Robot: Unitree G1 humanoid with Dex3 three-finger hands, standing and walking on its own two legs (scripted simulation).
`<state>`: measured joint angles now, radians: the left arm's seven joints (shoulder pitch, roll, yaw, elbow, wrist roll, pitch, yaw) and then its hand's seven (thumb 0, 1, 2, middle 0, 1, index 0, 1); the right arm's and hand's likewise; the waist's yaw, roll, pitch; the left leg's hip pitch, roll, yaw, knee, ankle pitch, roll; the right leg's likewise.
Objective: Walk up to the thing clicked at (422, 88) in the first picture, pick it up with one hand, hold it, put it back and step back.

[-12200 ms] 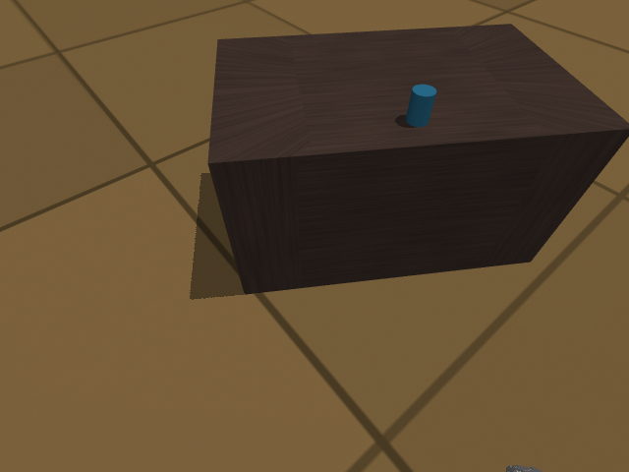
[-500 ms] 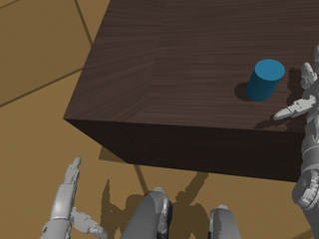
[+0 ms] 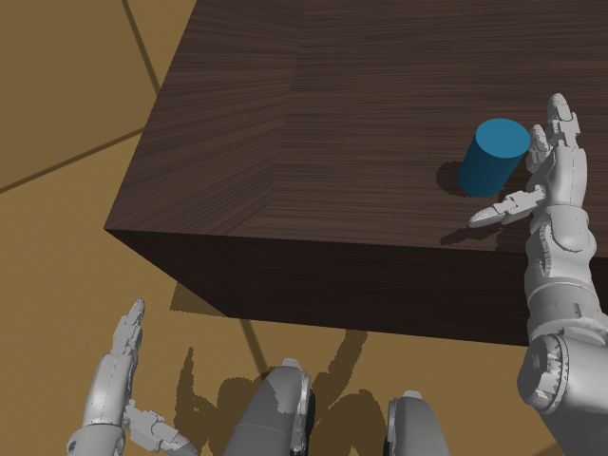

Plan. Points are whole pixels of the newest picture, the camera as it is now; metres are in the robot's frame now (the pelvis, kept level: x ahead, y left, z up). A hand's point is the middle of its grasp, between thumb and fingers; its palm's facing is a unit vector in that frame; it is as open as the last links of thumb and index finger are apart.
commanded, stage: rest palm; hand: right
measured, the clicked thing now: (490, 160) +0.51 -0.17 +0.02
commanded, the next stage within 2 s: close in 0.06 s
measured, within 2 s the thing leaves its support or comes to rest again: leaves its support in 1.24 s
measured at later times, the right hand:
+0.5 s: hand (497, 160) +0.49 -0.17 +0.04, palm faces +0.09 +1.00 -0.01, open 16.1 cm
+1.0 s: hand (499, 159) +0.49 -0.18 +0.04, palm faces +0.11 +0.99 -0.01, open 9.6 cm
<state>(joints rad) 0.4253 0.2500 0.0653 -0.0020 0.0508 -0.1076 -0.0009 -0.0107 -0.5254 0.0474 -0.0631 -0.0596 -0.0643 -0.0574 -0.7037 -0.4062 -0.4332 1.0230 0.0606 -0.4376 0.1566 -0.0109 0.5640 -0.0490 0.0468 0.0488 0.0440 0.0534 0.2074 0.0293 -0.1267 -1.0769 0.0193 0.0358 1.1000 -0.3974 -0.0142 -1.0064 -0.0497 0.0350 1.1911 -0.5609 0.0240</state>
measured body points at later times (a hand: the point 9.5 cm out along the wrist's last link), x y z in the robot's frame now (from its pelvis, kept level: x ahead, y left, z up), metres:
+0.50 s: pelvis +0.00 +0.00 +0.00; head +0.13 -0.03 +0.43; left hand +0.15 +0.26 +0.01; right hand +0.48 -0.23 +0.04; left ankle +0.06 +0.13 -0.64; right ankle +0.00 -0.13 -0.64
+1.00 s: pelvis +0.00 +0.00 +0.00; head +0.13 -0.04 +0.43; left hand +0.16 +0.26 +0.01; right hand +0.48 -0.23 +0.04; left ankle +0.06 +0.13 -0.64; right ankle +0.00 -0.13 -0.64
